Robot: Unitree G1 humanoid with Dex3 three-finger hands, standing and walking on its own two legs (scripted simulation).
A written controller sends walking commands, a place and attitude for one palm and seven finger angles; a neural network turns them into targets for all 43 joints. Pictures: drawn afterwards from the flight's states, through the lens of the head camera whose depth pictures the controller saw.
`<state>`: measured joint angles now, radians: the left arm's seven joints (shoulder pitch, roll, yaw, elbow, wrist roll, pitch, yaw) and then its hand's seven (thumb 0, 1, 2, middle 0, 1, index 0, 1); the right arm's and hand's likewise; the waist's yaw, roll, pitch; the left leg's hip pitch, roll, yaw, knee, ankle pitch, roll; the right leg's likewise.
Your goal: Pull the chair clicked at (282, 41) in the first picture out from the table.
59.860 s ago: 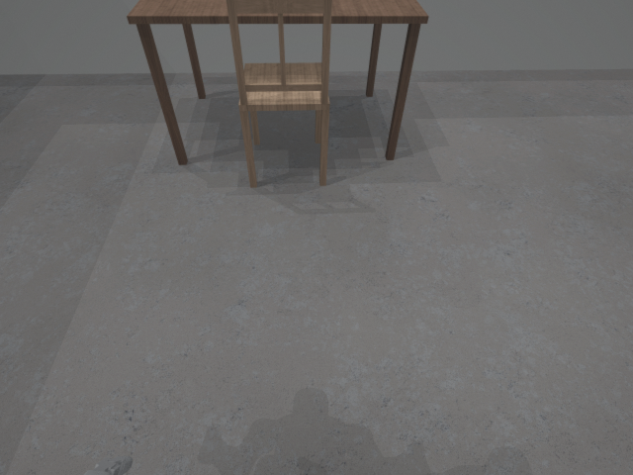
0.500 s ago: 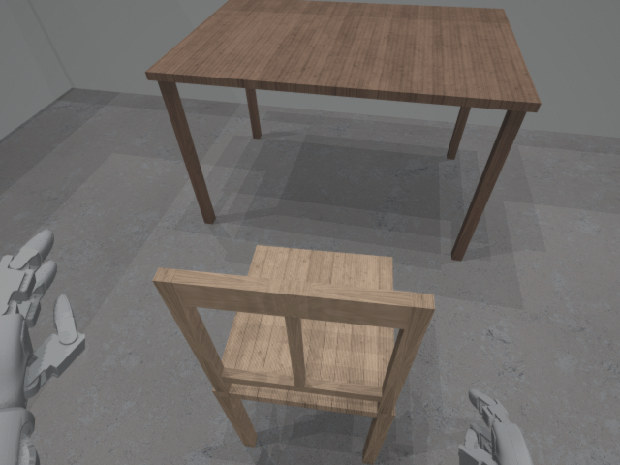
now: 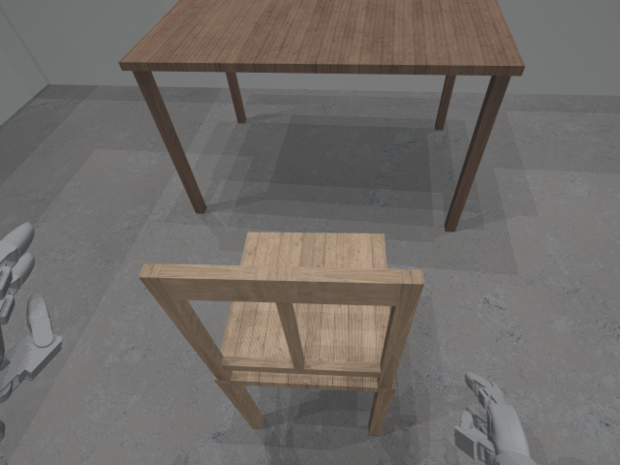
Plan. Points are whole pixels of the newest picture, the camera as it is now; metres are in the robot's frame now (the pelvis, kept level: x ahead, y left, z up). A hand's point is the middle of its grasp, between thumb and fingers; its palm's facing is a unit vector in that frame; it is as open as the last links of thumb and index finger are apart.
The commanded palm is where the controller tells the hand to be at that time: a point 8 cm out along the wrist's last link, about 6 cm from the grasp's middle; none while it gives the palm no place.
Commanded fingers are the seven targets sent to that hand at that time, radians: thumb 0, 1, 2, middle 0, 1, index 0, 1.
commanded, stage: step back with the hand held close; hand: left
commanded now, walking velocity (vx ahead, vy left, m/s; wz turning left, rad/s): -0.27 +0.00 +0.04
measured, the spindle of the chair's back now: (292, 335) +0.33 +0.08 -0.11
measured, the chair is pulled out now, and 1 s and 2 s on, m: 0.63 0.63 0.63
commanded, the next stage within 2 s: stop stepping back and stand still in 1.48 s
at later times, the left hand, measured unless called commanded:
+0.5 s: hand out of the picture +0.12 +0.26 +0.16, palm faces +0.47 -0.74 -0.47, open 7.4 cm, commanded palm +0.07 +0.29 +0.18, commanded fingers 0.00 0.90 0.90 -0.20 -0.30 -0.20 -0.30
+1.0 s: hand out of the picture +0.11 +0.26 +0.16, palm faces +0.44 -0.75 -0.50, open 7.4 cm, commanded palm +0.04 +0.30 +0.18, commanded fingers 0.00 0.90 0.90 -0.20 -0.30 -0.20 -0.30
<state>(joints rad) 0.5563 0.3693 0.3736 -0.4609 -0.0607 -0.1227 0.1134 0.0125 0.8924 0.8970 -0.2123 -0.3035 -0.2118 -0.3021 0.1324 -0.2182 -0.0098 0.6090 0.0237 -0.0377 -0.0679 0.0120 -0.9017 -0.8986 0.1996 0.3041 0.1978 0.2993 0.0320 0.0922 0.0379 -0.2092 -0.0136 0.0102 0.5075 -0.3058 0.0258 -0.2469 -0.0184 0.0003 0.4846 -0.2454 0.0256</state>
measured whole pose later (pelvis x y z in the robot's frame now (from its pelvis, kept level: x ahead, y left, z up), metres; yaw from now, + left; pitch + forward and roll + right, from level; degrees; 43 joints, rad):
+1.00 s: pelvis -0.09 +0.00 -0.02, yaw +2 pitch +2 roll -2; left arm 0.57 0.43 0.45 -0.58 -0.04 -0.24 0.17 0.01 0.89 0.90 -0.22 -0.30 -0.22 -0.30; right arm 0.18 -0.19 -0.02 0.64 0.01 -0.11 -0.08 0.01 -0.90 -0.90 0.20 0.30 0.20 0.30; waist 0.00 0.00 0.05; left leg -0.47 0.01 -0.01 0.70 -0.24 0.02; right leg -0.48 0.00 -0.01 0.69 -0.29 0.01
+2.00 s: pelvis -0.28 +0.00 -0.02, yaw -3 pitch -3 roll -2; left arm 0.54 0.42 0.42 -0.53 -0.01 -0.14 0.16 0.02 0.89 0.90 -0.22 -0.30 -0.22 -0.30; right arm 0.30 -0.22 -0.02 0.68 0.01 -0.08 -0.08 0.02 -0.90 -0.90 0.20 0.30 0.20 0.30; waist -0.02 -0.07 -0.03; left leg -0.29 0.01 0.08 0.75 -0.41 0.07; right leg -0.48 -0.03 -0.03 0.93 -0.45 0.00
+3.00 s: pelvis -0.30 +0.03 +0.00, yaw -4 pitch +0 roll -1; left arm 0.57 0.43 0.40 -0.53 -0.05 -0.17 0.14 0.02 0.89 0.90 -0.22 -0.30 -0.22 -0.30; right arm 0.23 -0.19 0.00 0.65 0.01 -0.11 -0.06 0.01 -0.90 -0.90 0.20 0.30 0.20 0.30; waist 0.00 -0.01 0.05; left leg -0.21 -0.03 0.08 0.48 -0.27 0.07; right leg -0.16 0.03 -0.08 0.43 -0.27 -0.04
